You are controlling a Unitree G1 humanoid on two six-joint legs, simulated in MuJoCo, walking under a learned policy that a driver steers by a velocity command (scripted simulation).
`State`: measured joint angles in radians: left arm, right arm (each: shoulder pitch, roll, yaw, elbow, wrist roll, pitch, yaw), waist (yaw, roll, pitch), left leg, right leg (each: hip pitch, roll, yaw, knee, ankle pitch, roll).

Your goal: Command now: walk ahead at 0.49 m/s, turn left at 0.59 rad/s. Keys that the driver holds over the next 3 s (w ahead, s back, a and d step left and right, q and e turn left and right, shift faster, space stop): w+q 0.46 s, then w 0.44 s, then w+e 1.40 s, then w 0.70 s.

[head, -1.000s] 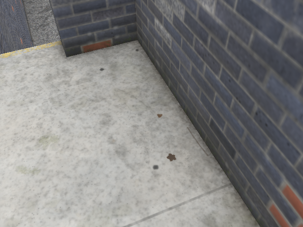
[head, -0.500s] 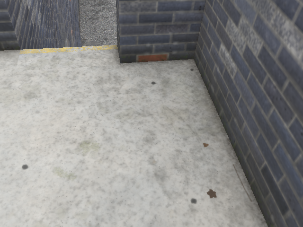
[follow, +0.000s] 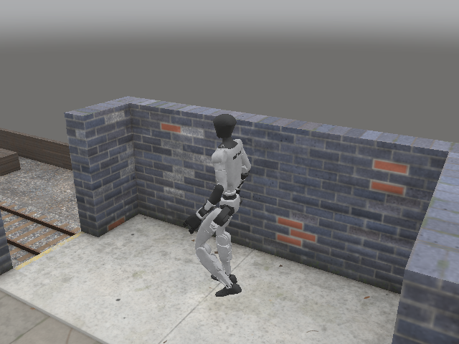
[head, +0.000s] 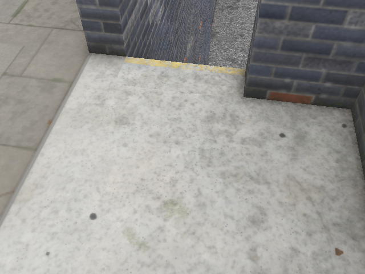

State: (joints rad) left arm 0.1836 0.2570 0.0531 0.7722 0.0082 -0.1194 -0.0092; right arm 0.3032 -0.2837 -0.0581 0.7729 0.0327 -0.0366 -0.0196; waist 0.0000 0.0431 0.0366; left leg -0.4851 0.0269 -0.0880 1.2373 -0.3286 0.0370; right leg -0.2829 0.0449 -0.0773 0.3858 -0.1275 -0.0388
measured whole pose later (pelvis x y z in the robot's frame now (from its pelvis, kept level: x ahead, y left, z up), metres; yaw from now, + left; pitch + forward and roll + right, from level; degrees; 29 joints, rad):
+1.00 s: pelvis +0.57 +0.14 -0.01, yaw +21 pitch +1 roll -1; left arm 0.14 0.29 0.05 0.80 -0.01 -0.10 -0.06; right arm 0.35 -0.28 -0.04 0.80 0.02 -0.06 -0.01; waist -0.01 0.02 0.04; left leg -0.28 -0.04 -0.09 1.16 -0.43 0.04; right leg -0.39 0.06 -0.03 0.51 -0.14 -0.06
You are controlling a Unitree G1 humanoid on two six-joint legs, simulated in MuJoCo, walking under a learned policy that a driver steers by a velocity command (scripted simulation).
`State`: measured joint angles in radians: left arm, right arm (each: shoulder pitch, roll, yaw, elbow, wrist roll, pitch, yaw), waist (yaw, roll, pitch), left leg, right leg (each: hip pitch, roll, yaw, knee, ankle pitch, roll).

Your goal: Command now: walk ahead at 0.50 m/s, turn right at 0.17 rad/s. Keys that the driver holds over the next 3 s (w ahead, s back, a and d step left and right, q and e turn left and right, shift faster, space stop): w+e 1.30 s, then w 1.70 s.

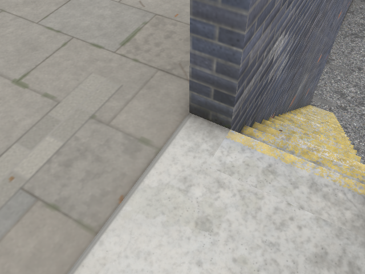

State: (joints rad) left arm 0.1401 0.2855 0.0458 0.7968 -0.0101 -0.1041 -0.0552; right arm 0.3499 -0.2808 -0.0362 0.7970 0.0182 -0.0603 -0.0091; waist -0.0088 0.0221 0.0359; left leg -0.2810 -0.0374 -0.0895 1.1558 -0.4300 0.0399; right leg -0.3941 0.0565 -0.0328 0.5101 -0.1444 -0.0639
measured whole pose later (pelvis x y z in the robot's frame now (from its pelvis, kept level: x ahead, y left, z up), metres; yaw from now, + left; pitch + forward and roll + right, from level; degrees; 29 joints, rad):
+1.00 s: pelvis +0.50 -0.13 +0.00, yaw -34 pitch +2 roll +1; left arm 0.18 0.29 0.06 0.63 -0.01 -0.05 -0.04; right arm 0.28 -0.30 -0.04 0.79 0.00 -0.10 -0.01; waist -0.02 0.00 0.05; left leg -0.36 0.06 -0.01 1.23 -0.42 -0.03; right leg -0.45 0.07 -0.01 0.59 -0.19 -0.09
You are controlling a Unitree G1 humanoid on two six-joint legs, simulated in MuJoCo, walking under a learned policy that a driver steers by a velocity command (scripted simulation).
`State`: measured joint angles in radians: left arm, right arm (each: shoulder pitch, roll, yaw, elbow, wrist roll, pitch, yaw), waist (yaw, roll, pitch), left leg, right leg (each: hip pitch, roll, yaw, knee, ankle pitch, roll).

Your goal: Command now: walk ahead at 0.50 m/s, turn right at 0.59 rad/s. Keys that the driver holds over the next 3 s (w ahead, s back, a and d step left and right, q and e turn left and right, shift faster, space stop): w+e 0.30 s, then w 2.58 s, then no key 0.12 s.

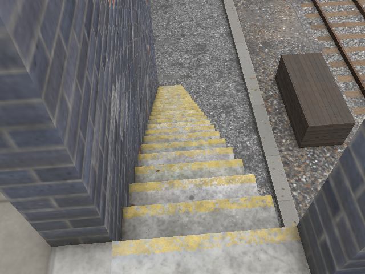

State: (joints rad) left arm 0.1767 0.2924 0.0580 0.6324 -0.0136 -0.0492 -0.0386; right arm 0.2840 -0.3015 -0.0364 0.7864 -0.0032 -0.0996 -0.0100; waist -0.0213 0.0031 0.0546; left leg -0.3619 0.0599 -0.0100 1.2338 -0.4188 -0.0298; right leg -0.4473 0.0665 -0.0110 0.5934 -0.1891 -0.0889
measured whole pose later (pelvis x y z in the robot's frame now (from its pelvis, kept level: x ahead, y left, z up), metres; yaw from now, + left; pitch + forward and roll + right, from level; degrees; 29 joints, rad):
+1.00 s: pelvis +0.46 -0.11 +0.01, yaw -17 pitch +0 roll +0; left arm 0.42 0.18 0.05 0.86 0.01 -0.02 -0.01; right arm 0.36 -0.25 -0.06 0.94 0.01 0.04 -0.03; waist 0.03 0.07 -0.03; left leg -0.59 0.00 -0.15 1.13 -0.26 0.04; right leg -0.27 0.04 0.00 0.59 -0.31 -0.05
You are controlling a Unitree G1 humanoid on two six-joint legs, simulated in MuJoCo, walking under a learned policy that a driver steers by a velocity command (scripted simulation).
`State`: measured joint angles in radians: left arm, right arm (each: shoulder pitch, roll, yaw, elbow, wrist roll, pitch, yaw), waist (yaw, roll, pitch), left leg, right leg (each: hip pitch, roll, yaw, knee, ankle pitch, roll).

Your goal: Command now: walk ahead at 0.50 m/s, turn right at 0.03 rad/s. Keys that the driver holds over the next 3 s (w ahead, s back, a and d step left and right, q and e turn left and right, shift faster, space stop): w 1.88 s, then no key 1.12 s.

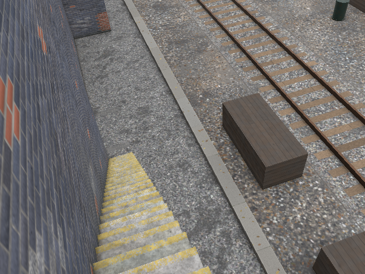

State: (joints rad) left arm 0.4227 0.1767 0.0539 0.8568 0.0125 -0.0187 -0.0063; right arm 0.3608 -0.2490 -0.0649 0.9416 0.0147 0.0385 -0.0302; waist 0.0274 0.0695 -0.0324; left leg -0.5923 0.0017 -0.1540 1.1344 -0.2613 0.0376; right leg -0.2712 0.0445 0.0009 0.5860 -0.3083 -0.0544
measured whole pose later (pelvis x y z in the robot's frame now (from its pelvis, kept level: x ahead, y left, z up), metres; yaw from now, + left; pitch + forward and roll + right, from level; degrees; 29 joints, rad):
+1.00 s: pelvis +0.42 +0.17 -0.46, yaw +3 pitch -2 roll -2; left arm 0.56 0.12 0.00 0.95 0.04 -0.05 0.02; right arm 0.12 -0.18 -0.03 0.77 0.03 -0.01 -0.01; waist 0.01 0.05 -0.02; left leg -0.82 0.04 -0.19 1.30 0.13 0.01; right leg -0.44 0.12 -0.04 0.97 -0.51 -0.09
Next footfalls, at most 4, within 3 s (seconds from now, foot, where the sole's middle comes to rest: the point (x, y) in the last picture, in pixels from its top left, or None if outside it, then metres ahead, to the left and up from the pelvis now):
0.40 left None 0.22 0.22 -0.97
0.76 right None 0.47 0.10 -1.18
1.30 left None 0.60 0.40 -1.38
1.90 right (175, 273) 0.91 0.22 -1.59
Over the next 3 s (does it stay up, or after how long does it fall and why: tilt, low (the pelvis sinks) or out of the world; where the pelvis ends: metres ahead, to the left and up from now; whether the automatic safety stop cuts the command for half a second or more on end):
stays up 1.03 0.47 -1.00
